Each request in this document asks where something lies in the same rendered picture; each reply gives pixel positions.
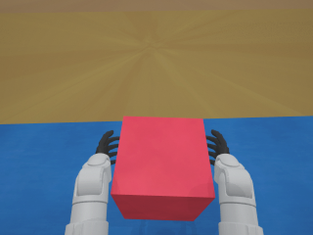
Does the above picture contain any right robot forearm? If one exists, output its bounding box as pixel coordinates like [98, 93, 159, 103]
[213, 154, 264, 235]

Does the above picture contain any carton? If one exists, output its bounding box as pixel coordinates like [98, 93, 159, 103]
[111, 116, 215, 221]

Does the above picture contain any left robot forearm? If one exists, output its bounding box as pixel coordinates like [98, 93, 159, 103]
[65, 153, 112, 235]

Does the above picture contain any robot right hand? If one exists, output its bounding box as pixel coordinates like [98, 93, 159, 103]
[205, 129, 230, 165]

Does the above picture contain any robot left hand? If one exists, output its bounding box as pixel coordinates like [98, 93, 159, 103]
[95, 130, 120, 165]

